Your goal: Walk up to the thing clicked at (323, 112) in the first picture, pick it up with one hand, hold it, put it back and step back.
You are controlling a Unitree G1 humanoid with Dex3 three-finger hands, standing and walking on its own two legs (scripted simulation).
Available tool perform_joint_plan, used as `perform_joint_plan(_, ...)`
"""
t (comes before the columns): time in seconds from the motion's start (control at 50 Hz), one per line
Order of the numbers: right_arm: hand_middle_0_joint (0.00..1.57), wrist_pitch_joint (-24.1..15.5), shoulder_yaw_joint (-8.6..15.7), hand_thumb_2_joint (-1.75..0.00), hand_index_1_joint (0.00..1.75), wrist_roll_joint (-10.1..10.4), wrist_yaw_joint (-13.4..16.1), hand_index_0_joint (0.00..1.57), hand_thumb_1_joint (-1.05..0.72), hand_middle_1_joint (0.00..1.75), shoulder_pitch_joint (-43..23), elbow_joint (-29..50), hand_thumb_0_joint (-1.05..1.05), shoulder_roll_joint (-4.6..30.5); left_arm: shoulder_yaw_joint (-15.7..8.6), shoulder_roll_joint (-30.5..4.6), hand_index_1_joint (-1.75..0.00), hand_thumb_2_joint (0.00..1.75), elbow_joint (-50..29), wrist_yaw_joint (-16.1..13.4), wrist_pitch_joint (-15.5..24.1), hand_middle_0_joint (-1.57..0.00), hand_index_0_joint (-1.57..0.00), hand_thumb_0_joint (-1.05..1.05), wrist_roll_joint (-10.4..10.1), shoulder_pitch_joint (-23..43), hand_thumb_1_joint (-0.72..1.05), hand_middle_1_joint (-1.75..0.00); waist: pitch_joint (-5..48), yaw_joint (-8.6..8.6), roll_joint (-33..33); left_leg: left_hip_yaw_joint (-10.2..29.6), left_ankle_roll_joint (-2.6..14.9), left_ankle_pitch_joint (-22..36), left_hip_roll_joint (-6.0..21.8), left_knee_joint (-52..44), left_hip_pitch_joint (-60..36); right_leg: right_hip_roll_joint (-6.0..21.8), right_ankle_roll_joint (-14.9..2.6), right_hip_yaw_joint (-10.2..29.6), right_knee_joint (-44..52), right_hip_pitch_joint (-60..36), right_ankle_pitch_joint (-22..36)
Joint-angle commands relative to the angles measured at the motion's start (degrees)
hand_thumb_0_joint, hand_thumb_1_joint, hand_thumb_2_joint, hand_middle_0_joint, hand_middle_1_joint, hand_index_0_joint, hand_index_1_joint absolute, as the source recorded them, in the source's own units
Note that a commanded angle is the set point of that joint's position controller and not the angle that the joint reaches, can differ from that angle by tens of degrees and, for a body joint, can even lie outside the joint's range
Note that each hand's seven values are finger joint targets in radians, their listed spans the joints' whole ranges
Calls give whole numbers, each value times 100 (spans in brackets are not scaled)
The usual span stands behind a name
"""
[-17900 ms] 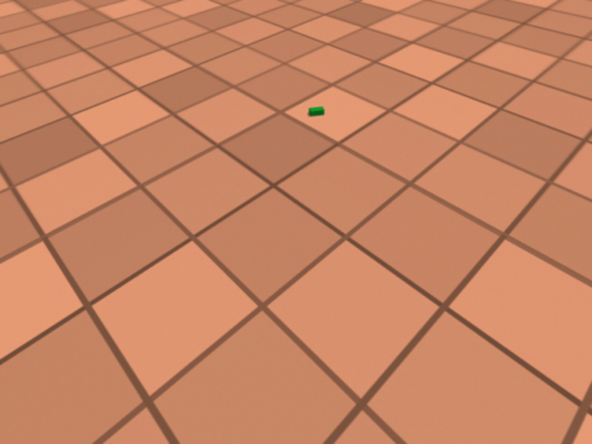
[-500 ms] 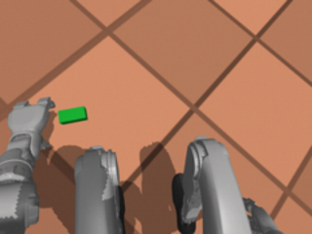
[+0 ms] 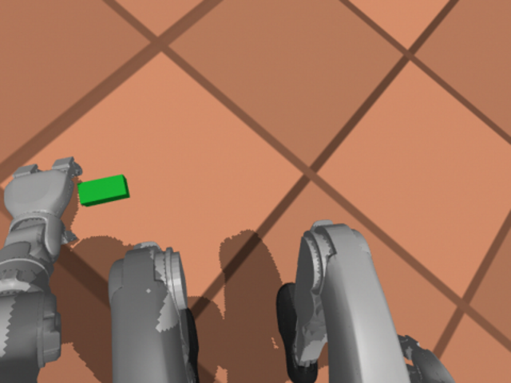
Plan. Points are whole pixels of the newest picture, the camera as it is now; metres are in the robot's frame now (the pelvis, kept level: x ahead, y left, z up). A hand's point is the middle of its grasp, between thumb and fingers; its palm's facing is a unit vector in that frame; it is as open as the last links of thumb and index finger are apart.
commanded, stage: rise first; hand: left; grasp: from above
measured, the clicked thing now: (104, 190) +0.46 +0.28 -0.31
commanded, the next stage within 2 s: approach in 1.74 s
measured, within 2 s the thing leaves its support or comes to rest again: neither
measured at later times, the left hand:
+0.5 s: hand (66, 204) +0.41 +0.31 -0.20, palm faces -0.43 -0.12 -0.89, open 12.2 cm
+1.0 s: hand (65, 195) +0.42 +0.31 -0.19, palm faces -0.43 -0.12 -0.90, open 12.4 cm
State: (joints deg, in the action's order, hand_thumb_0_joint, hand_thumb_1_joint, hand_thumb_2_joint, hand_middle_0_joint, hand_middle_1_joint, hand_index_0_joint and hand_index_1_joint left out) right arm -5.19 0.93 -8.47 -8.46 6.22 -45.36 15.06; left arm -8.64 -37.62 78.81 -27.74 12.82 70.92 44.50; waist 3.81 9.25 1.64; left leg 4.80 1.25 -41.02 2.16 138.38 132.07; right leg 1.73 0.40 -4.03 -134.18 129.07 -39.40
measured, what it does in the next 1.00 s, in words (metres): stands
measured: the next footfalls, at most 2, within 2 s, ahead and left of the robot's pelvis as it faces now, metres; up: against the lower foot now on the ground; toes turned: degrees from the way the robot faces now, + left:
none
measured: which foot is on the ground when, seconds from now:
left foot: down 0.00-1.00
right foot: down 0.00-1.00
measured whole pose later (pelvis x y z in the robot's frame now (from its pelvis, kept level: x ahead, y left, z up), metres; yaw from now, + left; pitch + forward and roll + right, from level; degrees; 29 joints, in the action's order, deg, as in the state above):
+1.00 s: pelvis +0.00 +0.00 -0.01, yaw -1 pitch +33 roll -7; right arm -6.8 -1.9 -10.2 -10.6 7.3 -45.4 16.0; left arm -9.6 -40.7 84.7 -28.2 10.9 70.7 49.8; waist 2.5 12.0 1.2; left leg 6.3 1.1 -40.9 2.1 140.9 133.9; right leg 1.4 0.4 -5.2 -135.8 130.4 -38.7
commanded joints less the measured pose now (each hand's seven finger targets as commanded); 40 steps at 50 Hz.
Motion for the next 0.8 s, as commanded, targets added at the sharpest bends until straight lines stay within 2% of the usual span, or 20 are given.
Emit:
perform_joint_plan(0.0,20,-73,404,-90,30,-5,22,20,-90,30,1115,117,0,1371,-254,-1440,-73,72,-752,-277,19,-36,-37,0,-87,1378,-21,-73,3865,-70,-1422,-299,45,1210,-213,-1514,-2974,-264,-246,-357,1308,-1778,1199)
perform_joint_plan(0.12,20,-118,356,-90,30,-38,-16,20,-90,30,1118,97,0,1353,-225,-1471,-72,70,-385,-321,-17,-38,-38,0,-54,1468,-19,-73,3622,22,-1306,-344,73,1065,-233,-1392,-2679,-286,-246,-339,1327,-1762,1108)
perform_joint_plan(0.14,20,-110,367,-90,30,-31,-5,20,-90,30,1112,87,0,1375,-259,-1522,-72,70,-490,-331,-16,-37,-38,0,-56,1528,-19,-73,3770,-10,-1316,-337,72,1107,-222,-1377,-2760,-286,-237,-343,1329,-1770,1128)
perform_joint_plan(0.18,20,-138,329,-90,30,-61,-25,20,-90,30,1127,51,0,1363,-219,-1491,-73,70,-350,-321,-36,-36,-37,0,-52,1590,-19,-75,3611,74,-1364,-329,75,1127,-225,-1333,-2738,-275,-224,-365,1258,-1729,1147)
perform_joint_plan(0.22,20,-158,322,-90,30,-78,-46,20,-90,30,1151,45,0,1426,-215,-1508,-71,79,-272,-311,-41,-37,-34,0,-40,1600,-28,-68,3602,112,-1318,-309,76,1138,-224,-1325,-2738,-283,-220,-387,1261,-1742,1179)
perform_joint_plan(0.3,20,-161,290,-90,30,-101,-56,20,-90,30,1141,73,0,1467,-273,-1642,-71,75,-346,-311,7,-38,-37,0,-63,1664,-22,-70,3681,101,-1367,-301,78,1073,-224,-1312,-2636,-287,-221,-399,1253,-1807,1127)
perform_joint_plan(0.34,20,-169,273,-90,30,-97,-64,20,-90,30,1116,67,0,1420,-179,-1543,-71,74,-279,-300,13,-38,-37,0,-58,1693,-22,-70,3641,128,-1265,-323,89,1050,-218,-1251,-2560,-310,-223,-379,1301,-1826,1133)
perform_joint_plan(0.36,20,-166,260,-90,30,-91,-60,20,-90,30,1117,60,0,1430,-262,-1684,-70,74,-299,-332,23,-39,-38,0,-41,1710,-22,-68,3625,86,-1356,-345,87,1030,-239,-1269,-2511,-306,-229,-359,1299,-1849,1113)
perform_joint_plan(0.4,20,-172,255,-90,30,-107,-71,20,-90,30,1118,63,0,1416,-261,-1629,-71,73,-265,-343,2,-39,-38,0,-44,1647,-21,-69,3665,68,-1382,-332,72,1069,-219,-1257,-2627,-315,-231,-386,1262,-1817,1126)
perform_joint_plan(0.44,20,-187,254,-90,30,-123,-84,20,-90,30,1127,38,0,1467,-197,-1546,-72,74,-174,-351,-12,-37,-36,0,-19,1768,-22,-71,3587,164,-1478,-271,54,1040,-213,-1296,-2714,-312,-232,-451,1191,-1633,1096)
perform_joint_plan(0.46,20,-183,234,-90,30,-119,-91,20,-90,30,1111,47,0,1456,-208,-1633,-71,75,-178,-363,-11,-37,-36,0,1,1788,-23,-70,3596,148,-1523,-276,48,1040,-218,-1283,-2676,-319,-246,-449,1193,-1633,1099)
perform_joint_plan(0.48,20,-193,220,-90,30,-132,-101,20,-90,30,1162,47,0,1467,-201,-1656,-72,75,-114,-369,-30,-37,-36,0,24,1850,-23,-71,3524,206,-1469,-276,63,1040,-216,-1245,-2644,-304,-239,-450,1187,-1647,1130)
perform_joint_plan(0.54,20,-181,211,-90,30,-128,-94,20,-90,30,1135,43,0,1493,-262,-1729,-70,75,-255,-395,-43,-39,-37,0,20,1853,-23,-68,3717,149,-1697,-256,36,1117,-221,-1322,-2794,-312,-242,-467,1146,-1653,1174)
perform_joint_plan(0.56,20,-186,224,-90,30,-110,-91,20,-90,30,1109,46,0,1483,-223,-1651,-70,75,-208,-391,-51,-39,-37,0,-9,1838,-22,-68,3703,131,-1649,-246,29,1116,-202,-1305,-2837,-311,-245,-472,1140,-1576,1173)
perform_joint_plan(0.6,20,-198,188,-90,30,-156,-118,20,-90,30,1174,1,0,1497,-175,-1535,-72,75,24,-398,-86,-37,-36,0,20,1861,-23,-70,3551,280,-1587,-225,31,1152,-221,-1286,-2774,-303,-221,-504,1093,-1547,1216)
perform_joint_plan(0.64,20,-206,185,-90,30,-161,-125,20,-90,30,1205,18,0,1528,-251,-1700,-72,77,-4,-390,-99,-36,-35,0,27,1947,-25,-71,3553,282,-1605,-242,44,1160,-220,-1264,-2737,-302,-222,-499,1119,-1594,1240)
perform_joint_plan(0.68,20,-215,154,-90,30,-146,-137,20,-90,30,1179,24,0,1510,-178,-1688,-72,77,40,-380,-109,-37,-35,0,-9,2025,-26,-70,3464,281,-1604,-223,36,1055,-214,-1287,-2680,-299,-243,-500,1105,-1531,1148)
perform_joint_plan(0.72,20,-206,136,-90,30,-161,-133,20,-90,30,1160,46,0,1511,-201,-1737,-73,77,-14,-389,-110,-36,-35,0,3,1950,-26,-71,3606,229,-1657,-263,40,1105,-215,-1249,-2673,-322,-243,-480,1165,-1658,1205)
perform_joint_plan(0.74,20,-217,116,-90,30,-179,-138,20,-90,30,1195,35,0,1491,-164,-1670,-74,77,77,-379,-125,-36,-35,0,-2,1969,-26,-72,3546,301,-1508,-293,65,1136,-221,-1173,-2602,-328,-219,-455,1212,-1741,1280)
perform_joint_plan(0.78,20,-219,124,-90,30,-163,-159,20,-90,30,1237,26,0,1497,-248,-1815,-74,77,-27,-380,-149,-36,-34,0,2,1962,-26,-72,3663,227,-1551,-316,66,1238,-221,-1150,-2638,-317,-219,-428,1194,-1848,1379)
